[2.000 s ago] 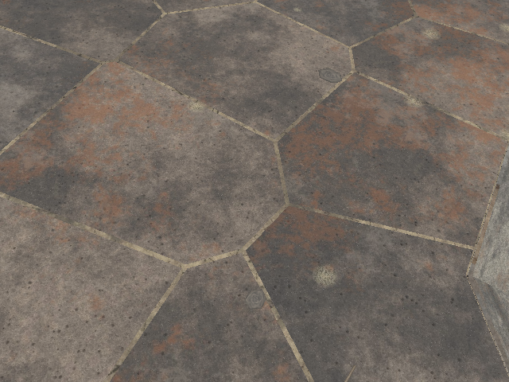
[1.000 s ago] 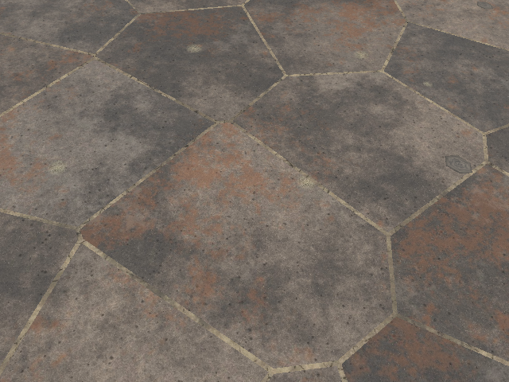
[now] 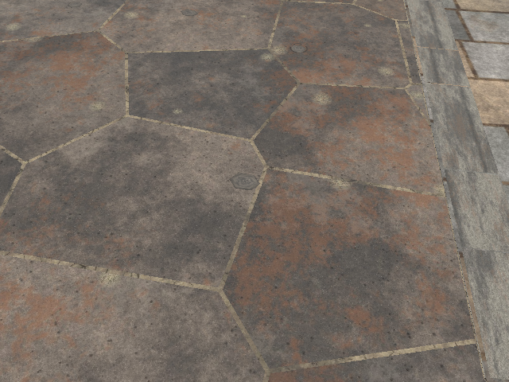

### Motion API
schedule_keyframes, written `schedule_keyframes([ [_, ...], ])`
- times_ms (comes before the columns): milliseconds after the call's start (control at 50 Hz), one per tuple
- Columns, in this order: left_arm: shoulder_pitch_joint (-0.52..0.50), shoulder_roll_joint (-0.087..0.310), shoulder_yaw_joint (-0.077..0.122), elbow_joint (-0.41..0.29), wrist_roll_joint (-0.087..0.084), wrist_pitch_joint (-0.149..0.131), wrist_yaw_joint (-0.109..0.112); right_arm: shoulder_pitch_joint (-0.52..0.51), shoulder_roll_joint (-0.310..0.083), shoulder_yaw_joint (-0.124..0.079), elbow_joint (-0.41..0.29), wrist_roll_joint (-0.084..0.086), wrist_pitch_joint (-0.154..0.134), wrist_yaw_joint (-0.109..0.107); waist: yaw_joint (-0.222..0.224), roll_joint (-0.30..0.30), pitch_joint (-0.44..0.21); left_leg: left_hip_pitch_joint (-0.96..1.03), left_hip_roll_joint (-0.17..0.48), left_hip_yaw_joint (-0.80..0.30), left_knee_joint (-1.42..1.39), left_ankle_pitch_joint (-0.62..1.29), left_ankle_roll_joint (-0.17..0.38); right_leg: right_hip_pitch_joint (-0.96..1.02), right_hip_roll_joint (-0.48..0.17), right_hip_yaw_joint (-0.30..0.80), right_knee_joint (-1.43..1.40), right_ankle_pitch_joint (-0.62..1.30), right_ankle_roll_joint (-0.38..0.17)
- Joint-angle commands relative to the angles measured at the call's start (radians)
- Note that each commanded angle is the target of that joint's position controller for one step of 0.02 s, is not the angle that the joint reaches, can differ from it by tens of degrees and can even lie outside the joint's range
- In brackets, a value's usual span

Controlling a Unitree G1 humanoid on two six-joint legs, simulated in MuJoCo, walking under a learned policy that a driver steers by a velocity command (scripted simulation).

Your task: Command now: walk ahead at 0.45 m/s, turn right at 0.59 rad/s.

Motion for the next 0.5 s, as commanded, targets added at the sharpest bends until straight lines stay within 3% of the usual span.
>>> schedule_keyframes([
  [20,-0.250,0.017,-0.014,-0.154,-0.005,-0.030,-0.024,0.018,-0.210,-0.057,-0.027,0.015,-0.004,0.001,-0.043,0.167,0.184,-0.008,0.221,-0.097,-0.130,0.145,0.160,-0.100,-0.003,-0.084,-0.142,-0.033,-0.019],
  [60,-0.256,0.022,-0.015,-0.162,-0.007,-0.030,-0.034,0.016,-0.222,-0.063,-0.012,0.030,0.003,0.007,-0.029,0.166,0.189,0.006,0.233,-0.059,-0.099,0.225,0.150,-0.030,0.006,-0.116,-0.214,-0.097,-0.059],
  [80,-0.240,0.032,-0.010,-0.164,-0.003,-0.030,-0.038,-0.005,-0.232,-0.067,-0.010,0.036,0.009,0.008,-0.003,0.174,0.181,0.003,0.228,-0.029,-0.042,0.425,0.138,0.037,0.029,-0.141,-0.254,-0.131,-0.082],
  [100,-0.193,0.058,0.004,-0.156,0.005,-0.030,-0.038,-0.022,-0.249,-0.072,-0.010,0.039,0.015,0.005,0.038,0.186,0.132,0.003,0.221,0.004,0.066,0.742,0.122,0.147,0.075,-0.175,-0.280,-0.148,-0.105],
  [120,-0.049,0.099,0.029,-0.119,0.010,-0.029,-0.034,-0.045,-0.259,-0.075,-0.014,0.047,0.019,-0.001,0.126,0.176,0.033,-0.018,0.196,0.044,0.253,0.973,0.095,0.345,0.125,-0.195,-0.351,-0.077,-0.137],
  [140,0.117,0.160,0.061,-0.073,0.012,-0.022,-0.016,-0.046,-0.242,-0.068,-0.027,0.050,0.009,-0.004,0.207,0.140,-0.076,-0.142,0.149,0.070,0.475,0.944,0.050,0.618,0.145,-0.161,-0.415,0.069,-0.173],
  [160,0.216,0.241,0.076,-0.050,0.005,-0.006,0.015,-0.020,-0.142,-0.038,-0.072,-0.004,-0.005,0.004,0.196,-0.084,-0.196,-0.483,0.080,0.038,0.807,0.103,-0.006,0.970,-0.074,0.138,-0.360,0.341,-0.240],
  [180,0.162,0.336,0.077,-0.101,0.024,-0.017,0.017,0.036,-0.097,-0.008,-0.123,-0.014,-0.031,0.010,0.131,-0.277,-0.411,-0.723,-0.092,-0.123,1.137,-0.383,-0.057,1.136,-0.365,0.701,-0.471,0.376,-0.484],
  [200,0.164,0.234,0.053,-0.101,0.033,-0.022,0.014,-0.062,-0.194,-0.034,-0.111,0.022,-0.044,0.013,0.209,-0.099,-0.422,-0.742,-0.036,-0.256,1.182,-0.287,-0.050,1.062,-0.337,0.581,-0.519,0.443,-0.460],
  [220,0.117,0.183,0.035,-0.077,0.030,-0.029,0.014,-0.121,-0.196,-0.031,-0.129,0.046,-0.044,0.011,0.179,-0.105,-0.275,-0.781,-0.003,-0.215,1.155,-0.211,-0.035,0.940,-0.287,0.411,-0.509,0.480,-0.425],
  [240,0.061,0.138,0.022,-0.070,0.013,-0.036,0.014,-0.118,-0.186,-0.031,-0.103,0.030,-0.036,-0.002,0.136,-0.007,-0.165,-0.752,0.043,-0.205,1.065,-0.132,-0.032,0.775,-0.214,0.285,-0.514,0.466,-0.359],
  [260,0.010,0.114,0.015,-0.072,0.009,-0.036,0.016,-0.121,-0.188,-0.037,-0.097,0.013,-0.025,-0.010,0.106,-0.007,-0.117,-0.698,0.061,-0.206,0.997,-0.089,-0.033,0.653,-0.177,0.233,-0.535,0.452,-0.331],
  [280,-0.026,0.115,0.011,-0.075,0.020,-0.036,0.017,-0.107,-0.189,-0.040,-0.089,0.014,-0.007,-0.009,0.076,-0.028,-0.086,-0.617,0.060,-0.200,0.977,-0.061,-0.033,0.540,-0.150,0.185,-0.569,0.478,-0.323],
  [320,-0.048,0.125,0.013,-0.053,0.036,-0.048,0.019,-0.073,-0.153,-0.034,-0.075,0.007,0.011,-0.009,0.044,-0.022,-0.080,-0.552,0.038,-0.181,0.916,-0.013,-0.047,0.447,-0.143,0.138,-0.599,0.570,-0.335],
  [380,-0.047,0.116,0.006,-0.013,0.033,-0.056,0.026,-0.121,-0.122,-0.025,-0.089,-0.004,0.018,-0.012,0.049,-0.032,-0.074,-0.557,0.026,-0.186,0.747,0.080,-0.052,0.448,-0.127,0.092,-0.602,0.623,-0.319],
  [440,-0.051,0.114,0.001,0.015,0.032,-0.041,0.038,-0.203,-0.102,-0.013,-0.109,0.002,0.018,-0.001,0.075,-0.049,-0.070,-0.514,0.020,-0.191,0.562,0.197,-0.043,0.459,-0.106,0.064,-0.600,0.555,-0.287],
  [500,-0.028,0.114,-0.004,0.049,0.036,-0.029,0.038,-0.264,-0.112,-0.014,-0.123,0.010,0.020,0.009,0.101,-0.049,-0.057,-0.455,0.003,-0.195,0.438,0.232,-0.034,0.475,-0.121,0.092,-0.594,0.468,-0.279],
])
